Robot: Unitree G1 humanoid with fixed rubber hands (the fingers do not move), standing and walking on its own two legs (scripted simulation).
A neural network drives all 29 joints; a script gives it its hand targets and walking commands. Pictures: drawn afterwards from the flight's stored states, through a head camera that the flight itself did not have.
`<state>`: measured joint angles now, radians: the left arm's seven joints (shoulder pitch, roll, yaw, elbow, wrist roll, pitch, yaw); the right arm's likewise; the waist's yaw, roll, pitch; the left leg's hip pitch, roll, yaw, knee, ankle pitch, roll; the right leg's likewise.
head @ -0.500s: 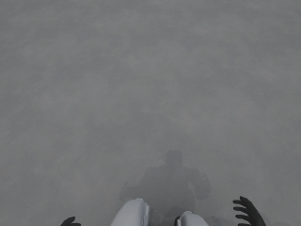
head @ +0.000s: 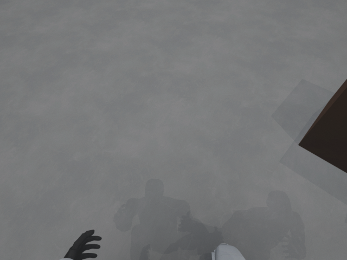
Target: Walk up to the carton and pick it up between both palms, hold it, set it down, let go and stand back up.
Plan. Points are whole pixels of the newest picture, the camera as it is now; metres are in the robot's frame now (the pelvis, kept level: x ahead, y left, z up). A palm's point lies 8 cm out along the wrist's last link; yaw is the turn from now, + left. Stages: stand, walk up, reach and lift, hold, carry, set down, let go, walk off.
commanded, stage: walk up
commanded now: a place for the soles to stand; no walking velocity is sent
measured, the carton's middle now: out of the picture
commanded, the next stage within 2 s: none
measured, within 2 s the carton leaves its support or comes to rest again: neither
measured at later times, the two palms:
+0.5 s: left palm (153, 230) +0.20 +0.08 -0.13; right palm out of the picture +0.04 -0.40 -0.11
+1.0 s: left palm (253, 191) +0.29 -0.20 -0.13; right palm out of the picture -0.02 -0.58 -0.12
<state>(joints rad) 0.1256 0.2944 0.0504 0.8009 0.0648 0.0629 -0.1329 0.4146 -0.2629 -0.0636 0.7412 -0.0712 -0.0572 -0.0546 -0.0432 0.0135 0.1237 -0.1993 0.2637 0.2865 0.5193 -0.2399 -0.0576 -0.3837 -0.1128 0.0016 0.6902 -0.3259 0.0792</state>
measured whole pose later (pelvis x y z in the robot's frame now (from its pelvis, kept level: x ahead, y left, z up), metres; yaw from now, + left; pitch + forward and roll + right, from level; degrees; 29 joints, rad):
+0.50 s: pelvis +0.05 -0.14 +0.00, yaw -19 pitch -1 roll +3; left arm 0.24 0.24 0.07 0.82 0.06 0.09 -0.08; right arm 0.31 -0.20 -0.06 0.74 -0.01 -0.05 -0.09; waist 0.02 -0.06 0.05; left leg -0.31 0.05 0.15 0.59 -0.27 0.03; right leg -0.49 0.13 0.06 1.14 -0.45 0.08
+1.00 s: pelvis +0.10 -0.35 +0.00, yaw -33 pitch -1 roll +0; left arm 0.23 0.20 0.01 0.84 0.04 0.02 -0.03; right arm 0.40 -0.23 -0.05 0.78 -0.03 -0.03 -0.02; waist 0.00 0.01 0.07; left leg -0.48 0.10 0.10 1.13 -0.48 0.06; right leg -0.35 0.03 -0.04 0.61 -0.24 -0.06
